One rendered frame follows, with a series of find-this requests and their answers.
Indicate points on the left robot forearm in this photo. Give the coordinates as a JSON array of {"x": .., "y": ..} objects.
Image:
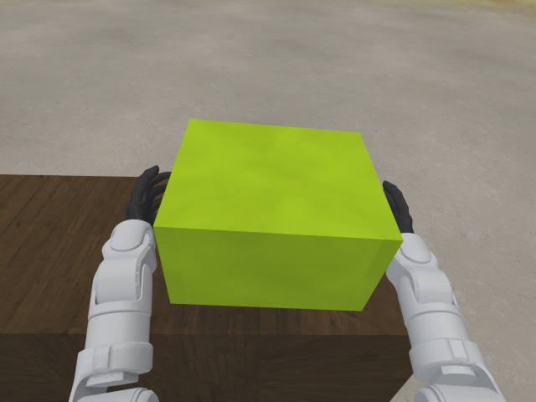
[{"x": 117, "y": 346}]

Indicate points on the robot right hand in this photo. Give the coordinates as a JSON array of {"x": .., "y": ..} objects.
[{"x": 398, "y": 207}]

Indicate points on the right robot forearm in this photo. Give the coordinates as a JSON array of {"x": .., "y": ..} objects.
[{"x": 441, "y": 350}]

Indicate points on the carton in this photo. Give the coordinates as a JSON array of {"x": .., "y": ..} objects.
[{"x": 274, "y": 216}]

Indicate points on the right robot upper arm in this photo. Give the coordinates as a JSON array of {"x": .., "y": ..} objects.
[{"x": 456, "y": 393}]

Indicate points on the robot left hand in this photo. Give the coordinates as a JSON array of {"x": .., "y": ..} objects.
[{"x": 142, "y": 205}]

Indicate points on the pedestal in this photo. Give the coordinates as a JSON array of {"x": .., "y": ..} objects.
[{"x": 52, "y": 230}]

